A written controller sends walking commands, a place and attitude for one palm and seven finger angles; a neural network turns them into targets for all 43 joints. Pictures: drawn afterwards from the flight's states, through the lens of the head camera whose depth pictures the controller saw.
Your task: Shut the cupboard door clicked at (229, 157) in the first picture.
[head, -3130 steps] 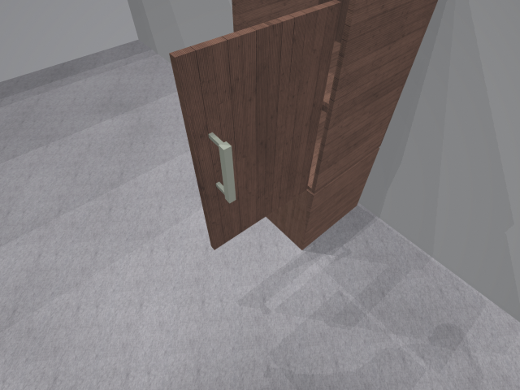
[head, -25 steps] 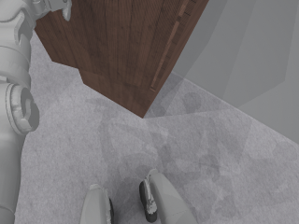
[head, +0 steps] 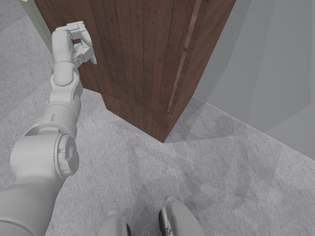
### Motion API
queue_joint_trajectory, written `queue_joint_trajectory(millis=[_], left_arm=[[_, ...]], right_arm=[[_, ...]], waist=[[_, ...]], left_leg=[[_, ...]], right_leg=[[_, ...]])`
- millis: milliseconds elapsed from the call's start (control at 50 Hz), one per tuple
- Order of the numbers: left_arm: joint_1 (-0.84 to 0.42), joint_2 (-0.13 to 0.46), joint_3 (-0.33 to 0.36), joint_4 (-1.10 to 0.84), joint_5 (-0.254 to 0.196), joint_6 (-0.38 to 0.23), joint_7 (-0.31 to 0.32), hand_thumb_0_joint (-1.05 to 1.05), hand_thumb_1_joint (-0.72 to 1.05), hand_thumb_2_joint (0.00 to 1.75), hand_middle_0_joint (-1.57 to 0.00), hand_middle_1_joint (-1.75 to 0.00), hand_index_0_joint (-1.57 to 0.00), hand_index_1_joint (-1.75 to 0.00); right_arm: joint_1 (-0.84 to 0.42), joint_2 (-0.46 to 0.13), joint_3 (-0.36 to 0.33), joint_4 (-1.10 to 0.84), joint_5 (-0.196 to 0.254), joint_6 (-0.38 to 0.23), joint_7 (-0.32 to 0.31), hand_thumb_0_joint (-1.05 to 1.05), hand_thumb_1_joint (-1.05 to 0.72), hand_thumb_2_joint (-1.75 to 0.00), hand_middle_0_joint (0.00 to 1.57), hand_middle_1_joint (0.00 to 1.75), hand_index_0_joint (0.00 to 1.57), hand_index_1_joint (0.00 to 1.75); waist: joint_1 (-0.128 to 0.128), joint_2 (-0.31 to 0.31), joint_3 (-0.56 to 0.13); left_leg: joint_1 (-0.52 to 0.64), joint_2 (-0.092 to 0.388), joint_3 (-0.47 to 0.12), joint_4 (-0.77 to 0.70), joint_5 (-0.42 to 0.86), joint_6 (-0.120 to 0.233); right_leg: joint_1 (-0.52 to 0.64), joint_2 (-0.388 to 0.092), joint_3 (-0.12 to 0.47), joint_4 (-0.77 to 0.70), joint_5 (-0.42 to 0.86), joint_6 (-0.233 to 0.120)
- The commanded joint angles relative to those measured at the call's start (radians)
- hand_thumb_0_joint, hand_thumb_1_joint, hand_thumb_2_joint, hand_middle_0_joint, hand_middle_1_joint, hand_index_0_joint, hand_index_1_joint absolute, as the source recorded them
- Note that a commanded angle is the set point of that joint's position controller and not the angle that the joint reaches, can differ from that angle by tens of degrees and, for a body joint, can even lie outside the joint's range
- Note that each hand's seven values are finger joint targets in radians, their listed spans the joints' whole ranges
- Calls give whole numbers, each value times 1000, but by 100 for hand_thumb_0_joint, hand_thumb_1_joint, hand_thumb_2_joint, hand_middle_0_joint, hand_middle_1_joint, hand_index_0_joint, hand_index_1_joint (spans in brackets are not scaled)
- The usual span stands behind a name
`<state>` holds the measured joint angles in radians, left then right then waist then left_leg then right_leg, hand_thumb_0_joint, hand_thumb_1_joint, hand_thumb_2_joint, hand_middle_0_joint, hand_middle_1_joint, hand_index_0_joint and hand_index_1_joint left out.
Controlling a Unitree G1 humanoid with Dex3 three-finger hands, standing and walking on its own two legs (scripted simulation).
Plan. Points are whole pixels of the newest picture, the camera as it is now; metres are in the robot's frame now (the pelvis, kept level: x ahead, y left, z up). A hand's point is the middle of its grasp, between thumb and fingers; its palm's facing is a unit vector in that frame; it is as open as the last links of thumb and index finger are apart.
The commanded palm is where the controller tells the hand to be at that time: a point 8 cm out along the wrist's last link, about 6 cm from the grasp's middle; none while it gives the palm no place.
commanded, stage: pull the fist back off the door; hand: left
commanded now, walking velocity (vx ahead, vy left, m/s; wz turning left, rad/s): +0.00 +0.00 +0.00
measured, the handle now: (48, 25) +0.66 +0.18 +0.08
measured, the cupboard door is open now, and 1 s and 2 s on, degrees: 13 13 13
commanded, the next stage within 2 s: draw the hand back to the body in 0.36 s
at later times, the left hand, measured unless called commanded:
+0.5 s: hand (94, 71) +0.49 +0.07 +0.08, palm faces +0.00 -1.00 -0.04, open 3.1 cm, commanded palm +0.46 +0.13 +0.09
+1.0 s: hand (37, 114) +0.36 +0.15 +0.15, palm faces +0.00 -1.00 -0.04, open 3.1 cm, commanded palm +0.32 +0.20 +0.16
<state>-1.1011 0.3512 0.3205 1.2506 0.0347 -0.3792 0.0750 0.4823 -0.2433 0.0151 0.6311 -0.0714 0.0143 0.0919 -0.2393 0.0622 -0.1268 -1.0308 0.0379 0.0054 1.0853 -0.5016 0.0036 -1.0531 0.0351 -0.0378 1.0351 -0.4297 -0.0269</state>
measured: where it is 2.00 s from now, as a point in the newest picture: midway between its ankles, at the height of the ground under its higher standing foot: outside the picture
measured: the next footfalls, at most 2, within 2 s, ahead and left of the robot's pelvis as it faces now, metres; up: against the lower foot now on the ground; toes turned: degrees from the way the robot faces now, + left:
none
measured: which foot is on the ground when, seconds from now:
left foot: down 0.00-1.00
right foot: down 0.00-1.00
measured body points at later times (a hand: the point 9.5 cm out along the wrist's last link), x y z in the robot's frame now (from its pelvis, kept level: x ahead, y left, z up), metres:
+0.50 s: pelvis -0.01 +0.00 +0.00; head +0.10 +0.00 +0.44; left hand +0.48 +0.12 +0.09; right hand +0.04 -0.26 -0.12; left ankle +0.00 +0.12 -0.66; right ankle +0.02 -0.10 -0.66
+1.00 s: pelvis +0.00 +0.00 +0.05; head +0.02 -0.01 +0.50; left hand +0.35 +0.20 +0.16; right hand +0.13 -0.26 -0.05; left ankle -0.01 +0.12 -0.66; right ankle +0.02 -0.10 -0.66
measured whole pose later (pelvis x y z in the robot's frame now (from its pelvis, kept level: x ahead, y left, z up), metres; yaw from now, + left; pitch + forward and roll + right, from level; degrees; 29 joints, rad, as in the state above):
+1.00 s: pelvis +0.00 +0.00 +0.05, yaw +1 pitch +7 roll +0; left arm -0.26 0.20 0.11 0.44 -0.18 -0.26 -0.09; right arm 0.30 -0.27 0.00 0.58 0.05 0.00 -0.03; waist -0.04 0.04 -0.09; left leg -0.48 0.01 0.02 0.76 -0.39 0.01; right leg -0.52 0.02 -0.02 0.74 -0.34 -0.02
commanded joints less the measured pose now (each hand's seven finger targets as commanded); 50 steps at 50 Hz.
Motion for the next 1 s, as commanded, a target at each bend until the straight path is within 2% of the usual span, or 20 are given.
queue_joint_trajectory(millis=[0,80,140,180,240,280,340,400,460,520,600,660,680,740,800,860,880,900,960,980], left_arm=[[-377,78,-43,-219,-39,-78,-14,0,90,90,-130,-150,-130,-150],[-365,2,-95,-326,-59,-132,-8,0,90,90,-130,-150,-130,-150],[-344,28,-82,-342,-46,-153,9,0,90,90,-130,-150,-130,-150],[-333,6,-104,-397,-43,-167,16,0,90,90,-130,-150,-130,-150],[-274,8,-100,-379,-45,-165,21,0,90,90,-130,-150,-130,-150],[-280,-33,-136,-401,-50,-167,21,0,90,90,-130,-150,-130,-150],[-343,-40,-156,-330,-47,-156,29,0,90,90,-130,-150,-130,-150],[-369,-35,-141,-321,-51,-168,38,0,90,90,-130,-150,-130,-150],[-328,-46,-141,-252,-51,-160,34,0,90,90,-130,-150,-130,-150],[-170,68,-37,-318,-52,-153,21,0,90,90,-130,-150,-130,-150],[42,42,-61,-542,-93,-114,-23,0,90,90,-130,-150,-130,-150],[151,-5,-106,-713,-138,-70,-49,0,90,90,-130,-150,-130,-150],[155,-20,-127,-784,-151,-64,-55,0,90,90,-130,-150,-130,-150],[208,-23,-146,-848,-167,-39,-70,0,90,90,-130,-150,-130,-150],[307,-38,-176,-922,-175,-22,-95,0,90,90,-130,-150,-130,-150],[435,-20,-170,-940,-196,19,-134,0,90,90,-130,-150,-130,-150],[469,-26,-177,-984,-207,28,-148,0,90,90,-127,-147,-127,-147],[506,-13,-165,-1007,-215,42,-158,0,90,90,-124,-144,-124,-144],[576,5,-152,-1099,-245,85,-188,0,90,90,-116,-135,-116,-135],[626,53,-203,-1175,-152,113,-124,0,90,90,-113,-132,-113,-132]], right_arm=[[173,-171,-76,-37,14,-6,-15,0,-90,-90,20,30,20,30],[140,-161,-87,-39,16,-8,-19,0,-90,-90,20,30,20,30],[116,-162,-91,-32,18,-3,-24,0,-90,-90,20,30,20,30],[97,-159,-91,-43,20,-3,-27,0,-90,-90,20,30,20,30],[69,-157,-90,-44,26,1,-33,0,-90,-90,20,30,20,30],[51,-154,-89,-51,29,2,-38,0,-90,-90,20,30,20,30],[34,-158,-85,-32,32,2,-46,0,-90,-90,20,30,20,30],[22,-158,-82,-32,26,-7,-52,0,-90,-90,20,30,20,30],[17,-159,-77,-30,22,-11,-49,0,-90,-90,20,30,20,30],[14,-161,-76,-77,31,-2,-50,0,-90,-90,20,30,20,30],[-6,-149,-75,-147,58,11,-54,0,-90,-90,20,30,20,30],[-35,-142,-78,-171,81,9,-66,0,-90,-90,20,30,20,30],[-47,-141,-77,-180,86,2,-74,0,-90,-90,20,30,20,30],[-84,-135,-71,-165,98,-15,-94,0,-90,-90,20,30,20,30],[-134,-126,-62,-165,107,-39,-107,0,-90,-90,20,30,20,30],[-175,-129,-56,-173,116,-53,-113,0,-90,-90,20,30,20,30],[-193,-128,-53,-188,120,-60,-116,0,-90,-90,20,30,20,30],[-214,-124,-49,-191,124,-65,-118,0,-90,-90,20,30,20,30],[-262,-125,-42,-214,131,-77,-127,0,-90,-90,20,30,20,30],[-296,-103,-50,-220,129,-49,-146,0,-90,-90,20,30,20,30]], waist=[[4,0,-469],[14,17,-501],[28,10,-503],[39,44,-531],[52,0,-506],[41,5,-497],[8,-38,-408],[16,-12,-448],[15,-44,-427],[107,-11,-535],[157,-50,-555],[159,-115,-463],[152,-111,-462],[149,-116,-331],[168,-33,-274],[189,-74,-210],[199,-25,-211],[210,-26,-204],[221,-77,-168],[233,-88,-188]], left_leg=[[262,-44,-11,-101,345,25],[332,-45,-10,-96,382,23],[336,-47,-9,-102,365,21],[377,-48,-10,-106,385,18],[362,-47,-8,-118,372,17],[381,-46,-11,-125,372,17],[333,-46,-19,-132,272,19],[355,-49,-27,-130,281,17],[317,-49,-26,-121,270,17],[357,-54,-9,-153,334,13],[418,-48,13,-216,407,14],[431,-48,28,-274,365,24],[461,-47,28,-290,359,25],[486,-46,30,-343,280,29],[552,-46,26,-384,252,27],[564,-46,23,-424,229,26],[587,-51,27,-431,236,28],[597,-49,23,-444,239,25],[622,-48,18,-468,250,27],[676,-51,20,-514,272,28]], right_leg=[[372,2,29,-130,401,13],[365,-2,28,-122,428,13],[378,-7,31,-122,410,14],[379,-9,27,-114,420,10],[406,-10,27,-121,416,12],[390,-10,23,-121,411,12],[341,-12,24,-143,316,18],[328,-15,20,-129,307,13],[319,-14,20,-125,296,14],[446,-14,27,-122,367,5],[590,-5,28,-170,466,6],[669,0,29,-241,469,13],[680,0,27,-254,456,13],[662,-3,28,-319,369,20],[652,-8,20,-354,305,13],[679,-14,20,-391,266,11],[693,-16,24,-400,266,8],[707,-20,20,-403,268,7],[736,-24,18,-426,277,10],[796,-48,64,-479,257,7]])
